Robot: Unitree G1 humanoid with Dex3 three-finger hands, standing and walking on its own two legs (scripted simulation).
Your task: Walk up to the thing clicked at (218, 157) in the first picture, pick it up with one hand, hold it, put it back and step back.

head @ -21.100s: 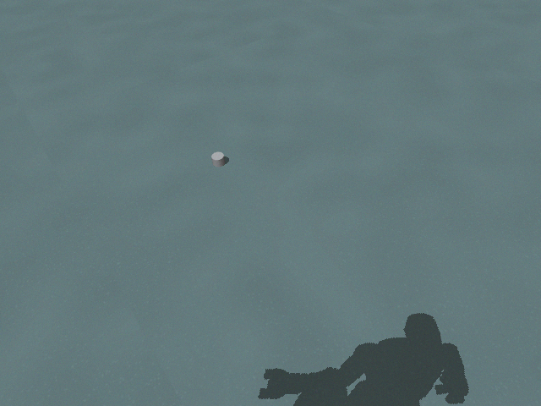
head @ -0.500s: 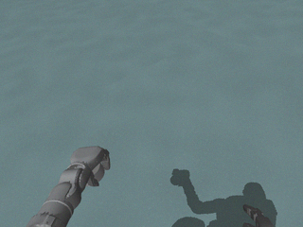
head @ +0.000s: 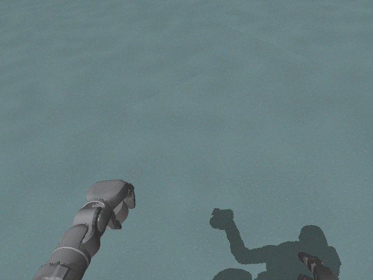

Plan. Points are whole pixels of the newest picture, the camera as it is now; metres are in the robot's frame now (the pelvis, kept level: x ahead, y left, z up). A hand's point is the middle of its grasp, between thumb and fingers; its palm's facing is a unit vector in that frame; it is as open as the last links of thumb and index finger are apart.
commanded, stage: hold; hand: left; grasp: from above
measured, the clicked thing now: (112, 209) +0.31 +0.24 -0.05
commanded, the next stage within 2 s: crouch in 0.06 s
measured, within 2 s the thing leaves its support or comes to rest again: neither
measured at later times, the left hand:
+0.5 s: hand (118, 223) +0.28 +0.23 -0.09, palm faces -0.49 -0.05 -0.87, open 7.9 cm
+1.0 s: hand (140, 230) +0.36 +0.24 -0.33, palm faces -0.43 +0.02 -0.90, open 7.7 cm
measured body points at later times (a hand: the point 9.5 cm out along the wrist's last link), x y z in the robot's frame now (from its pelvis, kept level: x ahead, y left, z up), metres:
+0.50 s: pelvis +0.00 +0.00 -0.01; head +0.03 -0.01 +0.44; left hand +0.31 +0.23 -0.04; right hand +0.13 -0.26 -0.13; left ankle +0.02 +0.13 -0.74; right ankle +0.02 -0.14 -0.74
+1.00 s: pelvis -0.05 +0.01 -0.21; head +0.11 +0.03 +0.21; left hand +0.38 +0.23 -0.28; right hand -0.02 -0.26 -0.33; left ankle +0.02 +0.13 -0.74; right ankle +0.02 -0.14 -0.74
